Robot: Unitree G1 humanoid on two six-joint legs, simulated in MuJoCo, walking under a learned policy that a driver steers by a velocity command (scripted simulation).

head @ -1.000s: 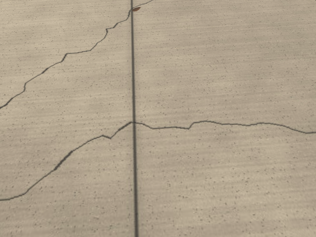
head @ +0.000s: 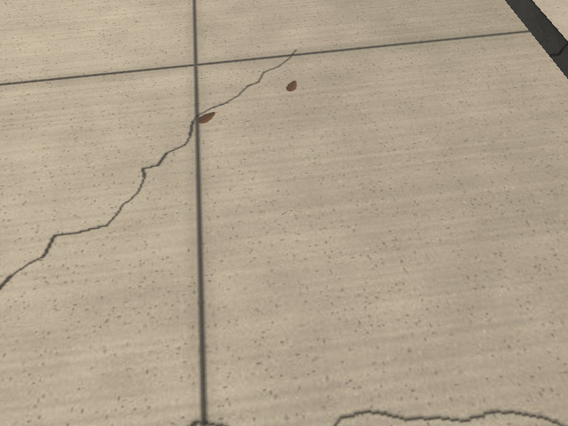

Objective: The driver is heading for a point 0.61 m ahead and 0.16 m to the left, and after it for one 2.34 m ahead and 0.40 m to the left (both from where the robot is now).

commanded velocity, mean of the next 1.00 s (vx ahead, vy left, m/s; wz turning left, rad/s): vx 0.38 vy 0.00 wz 0.09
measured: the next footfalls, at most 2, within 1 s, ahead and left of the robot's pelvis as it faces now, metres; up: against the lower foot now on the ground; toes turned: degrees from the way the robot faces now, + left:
left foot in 0.30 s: +0.33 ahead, +0.12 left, +0.00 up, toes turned +4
right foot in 0.80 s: +0.58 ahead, -0.05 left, +0.00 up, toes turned -1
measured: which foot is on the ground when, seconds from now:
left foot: up 0.00-0.28, down 0.30-0.80, up 0.82-1.00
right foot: down 0.00-0.32, up 0.34-0.78, down 0.80-1.00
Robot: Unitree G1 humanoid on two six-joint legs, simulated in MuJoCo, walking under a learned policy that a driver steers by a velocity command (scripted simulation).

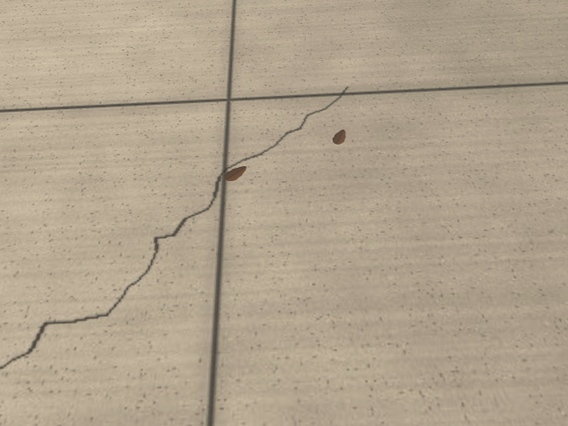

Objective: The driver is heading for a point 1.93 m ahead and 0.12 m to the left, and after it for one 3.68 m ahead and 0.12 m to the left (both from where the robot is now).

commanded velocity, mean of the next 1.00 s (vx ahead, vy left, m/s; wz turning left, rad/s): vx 0.02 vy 0.00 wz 0.20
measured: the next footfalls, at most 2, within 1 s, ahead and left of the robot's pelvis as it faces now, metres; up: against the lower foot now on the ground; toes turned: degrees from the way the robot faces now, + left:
left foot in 0.26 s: +0.03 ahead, +0.12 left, +0.00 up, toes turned +11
right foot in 0.62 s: +0.03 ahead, -0.08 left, +0.00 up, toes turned +10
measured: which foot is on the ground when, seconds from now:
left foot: up 0.00-0.24, down 0.26-1.00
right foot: down 0.00-0.26, up 0.28-0.60, down 0.62-1.00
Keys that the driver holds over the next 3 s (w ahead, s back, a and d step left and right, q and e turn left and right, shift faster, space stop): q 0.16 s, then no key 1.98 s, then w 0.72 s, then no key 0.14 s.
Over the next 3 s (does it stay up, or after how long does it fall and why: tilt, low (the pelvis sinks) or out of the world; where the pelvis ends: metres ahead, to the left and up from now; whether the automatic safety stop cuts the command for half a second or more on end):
stays up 0.33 0.09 -0.01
